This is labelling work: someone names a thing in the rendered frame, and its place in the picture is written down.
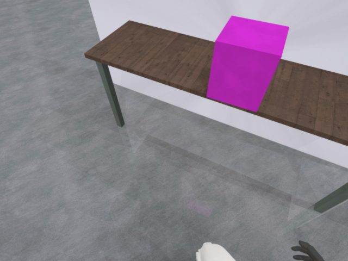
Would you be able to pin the carton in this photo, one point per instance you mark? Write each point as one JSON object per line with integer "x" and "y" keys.
{"x": 246, "y": 55}

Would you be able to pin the table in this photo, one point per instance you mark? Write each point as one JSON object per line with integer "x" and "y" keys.
{"x": 307, "y": 98}

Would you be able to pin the robot right hand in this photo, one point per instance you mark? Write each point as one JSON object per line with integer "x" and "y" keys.
{"x": 307, "y": 249}

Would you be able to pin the right robot thigh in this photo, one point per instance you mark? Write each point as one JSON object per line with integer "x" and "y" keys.
{"x": 213, "y": 252}

